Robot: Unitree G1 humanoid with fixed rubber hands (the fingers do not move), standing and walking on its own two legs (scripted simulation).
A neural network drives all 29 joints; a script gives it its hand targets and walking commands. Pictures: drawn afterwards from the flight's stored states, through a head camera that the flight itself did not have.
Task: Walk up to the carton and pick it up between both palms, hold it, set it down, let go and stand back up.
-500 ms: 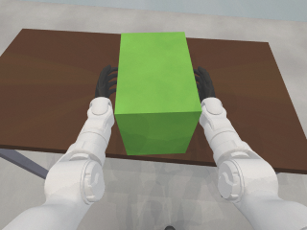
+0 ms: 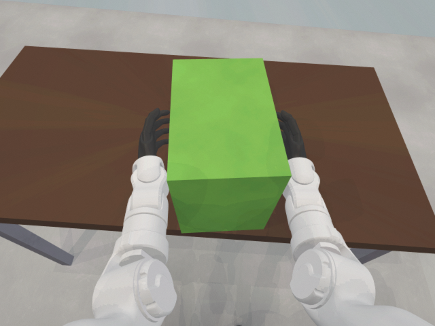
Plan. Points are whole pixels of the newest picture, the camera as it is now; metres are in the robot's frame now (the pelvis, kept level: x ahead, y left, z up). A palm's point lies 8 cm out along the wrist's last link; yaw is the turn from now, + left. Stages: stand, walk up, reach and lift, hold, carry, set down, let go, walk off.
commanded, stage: reach and lift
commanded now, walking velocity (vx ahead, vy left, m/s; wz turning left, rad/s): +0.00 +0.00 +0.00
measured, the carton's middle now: (220, 148) +0.44 +0.01 +0.02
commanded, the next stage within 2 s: none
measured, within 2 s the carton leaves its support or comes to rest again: leaves its support in 1.50 s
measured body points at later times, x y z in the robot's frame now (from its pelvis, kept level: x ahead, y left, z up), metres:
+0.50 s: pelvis +0.00 +0.01 +0.00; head +0.06 +0.01 +0.45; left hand +0.41 +0.14 +0.06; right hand +0.42 -0.13 +0.05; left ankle -0.03 +0.09 -0.75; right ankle +0.00 -0.09 -0.75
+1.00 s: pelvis +0.00 +0.00 +0.00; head +0.05 +0.01 +0.45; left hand +0.41 +0.14 +0.06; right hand +0.41 -0.13 +0.05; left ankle -0.03 +0.09 -0.75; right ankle +0.00 -0.09 -0.75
